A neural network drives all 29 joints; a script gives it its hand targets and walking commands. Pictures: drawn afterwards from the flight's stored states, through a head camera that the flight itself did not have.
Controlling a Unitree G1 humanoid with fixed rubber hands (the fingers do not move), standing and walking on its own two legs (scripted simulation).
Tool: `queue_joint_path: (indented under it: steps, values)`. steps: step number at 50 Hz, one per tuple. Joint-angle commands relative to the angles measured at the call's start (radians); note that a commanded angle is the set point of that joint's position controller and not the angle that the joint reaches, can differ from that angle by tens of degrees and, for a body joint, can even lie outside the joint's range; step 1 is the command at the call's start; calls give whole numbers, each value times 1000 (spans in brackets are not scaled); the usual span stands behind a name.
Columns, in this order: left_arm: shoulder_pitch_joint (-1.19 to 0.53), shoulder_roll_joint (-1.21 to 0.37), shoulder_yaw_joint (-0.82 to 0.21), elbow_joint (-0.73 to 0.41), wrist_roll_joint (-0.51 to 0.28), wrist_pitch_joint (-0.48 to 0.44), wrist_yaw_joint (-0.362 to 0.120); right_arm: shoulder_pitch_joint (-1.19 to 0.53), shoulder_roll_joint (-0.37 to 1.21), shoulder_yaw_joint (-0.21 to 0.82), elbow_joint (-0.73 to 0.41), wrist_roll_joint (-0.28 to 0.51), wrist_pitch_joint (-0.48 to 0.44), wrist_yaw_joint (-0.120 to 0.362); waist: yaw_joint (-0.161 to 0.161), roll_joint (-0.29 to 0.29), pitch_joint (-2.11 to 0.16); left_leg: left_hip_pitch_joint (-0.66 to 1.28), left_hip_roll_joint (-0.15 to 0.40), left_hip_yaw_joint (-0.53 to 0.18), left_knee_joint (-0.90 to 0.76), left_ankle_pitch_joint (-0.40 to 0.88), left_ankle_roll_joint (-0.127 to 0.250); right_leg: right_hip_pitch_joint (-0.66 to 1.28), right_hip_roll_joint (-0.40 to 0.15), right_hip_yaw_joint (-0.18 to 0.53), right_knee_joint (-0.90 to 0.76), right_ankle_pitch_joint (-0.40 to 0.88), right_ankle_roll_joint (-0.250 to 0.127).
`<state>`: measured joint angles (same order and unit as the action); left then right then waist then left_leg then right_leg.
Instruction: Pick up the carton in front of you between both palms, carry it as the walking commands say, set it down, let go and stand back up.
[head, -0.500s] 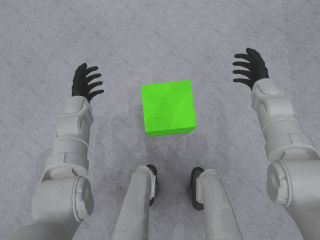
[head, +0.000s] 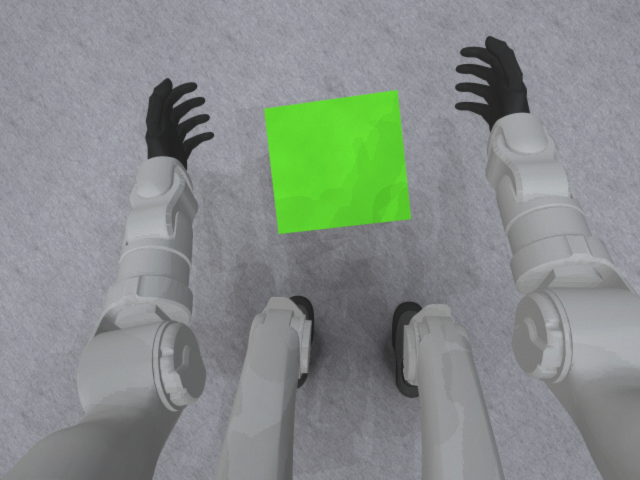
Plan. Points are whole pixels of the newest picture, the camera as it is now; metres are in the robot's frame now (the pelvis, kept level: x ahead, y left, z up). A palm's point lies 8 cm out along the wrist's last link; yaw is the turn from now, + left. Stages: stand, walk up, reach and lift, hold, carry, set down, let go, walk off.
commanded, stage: reach and lift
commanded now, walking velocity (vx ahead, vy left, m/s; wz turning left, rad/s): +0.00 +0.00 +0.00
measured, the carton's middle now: (338, 173) +0.47 +0.04 -0.44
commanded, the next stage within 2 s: none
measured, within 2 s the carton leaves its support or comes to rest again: leaves its support in 1.36 s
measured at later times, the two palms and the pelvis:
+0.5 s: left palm (229, 178) +0.45 +0.22 -0.35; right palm (452, 153) +0.49 -0.15 -0.35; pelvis -0.05 +0.00 -0.17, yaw +0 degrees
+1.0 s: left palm (240, 176) +0.46 +0.21 -0.36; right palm (438, 151) +0.50 -0.13 -0.37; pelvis -0.05 +0.00 -0.19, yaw +1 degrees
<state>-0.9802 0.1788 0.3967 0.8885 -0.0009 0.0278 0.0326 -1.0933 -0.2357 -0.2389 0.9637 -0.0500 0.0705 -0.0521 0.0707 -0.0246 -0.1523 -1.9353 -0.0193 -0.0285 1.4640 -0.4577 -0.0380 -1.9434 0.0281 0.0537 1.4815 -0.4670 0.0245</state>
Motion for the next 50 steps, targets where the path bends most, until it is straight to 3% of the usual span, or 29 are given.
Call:
queue_joint_path:
  steps: [1,4,9,14,18,24,27,29,33,36,42,46,50]
  values:
    - [-139,143,-34,-110,-53,-29,12,-196,-96,56,-143,52,-26,-25,28,-77,-995,369,-46,85,57,538,-42,607,42,-43,90,562,20]
    - [-173,183,-73,-142,-102,-23,26,-229,-130,106,-188,104,-20,-39,30,-85,-1070,357,-45,96,146,517,-44,607,41,-52,179,539,22]
    - [-279,225,-126,-170,-166,3,47,-335,-183,146,-218,166,4,-54,28,-72,-1096,318,-34,119,257,377,-44,567,39,-74,284,384,20]
    - [-398,238,-153,-71,-186,28,70,-437,-211,159,-99,200,25,-56,30,-53,-912,247,-12,121,327,173,-42,404,23,-86,338,138,16]
    - [-480,242,-168,37,-186,20,76,-501,-227,163,20,215,12,-46,33,-38,-773,209,4,107,381,90,-34,280,8,-80,386,37,13]
    - [-570,259,-196,134,-195,-16,81,-575,-261,182,116,238,-30,-40,26,-18,-700,216,14,81,461,121,-31,207,-4,-71,471,56,13]
    - [-611,280,-214,112,-219,-36,92,-621,-288,207,88,260,-53,-47,34,-27,-757,227,10,81,499,176,-33,251,-7,-67,515,105,11]
    - [-627,291,-227,103,-241,-43,96,-653,-292,229,62,267,-59,-52,34,-64,-764,224,7,74,513,212,-26,266,-6,-72,538,141,17]
    - [-615,280,-238,113,-257,-51,108,-669,-279,268,32,295,-63,-50,54,-67,-786,273,0,77,544,302,-22,285,1,-71,572,211,18]
    - [-578,255,-253,115,-270,-49,112,-621,-264,283,52,300,-59,-51,47,-69,-826,301,-8,82,549,334,-25,317,6,-77,579,242,19]
    - [-534,212,-245,153,-250,-51,103,-541,-228,237,127,255,-61,-51,17,-41,-702,230,-12,74,543,291,-30,215,10,-71,556,202,11]
    - [-558,216,-235,139,-235,-56,106,-567,-225,229,116,250,-67,-56,22,-35,-689,204,-12,77,538,266,-30,209,14,-65,546,185,7]
    - [-614,183,-271,127,-254,-57,107,-626,-170,283,98,279,-67,-59,37,-46,-692,199,-15,85,530,232,-26,232,18,-60,536,157,7]
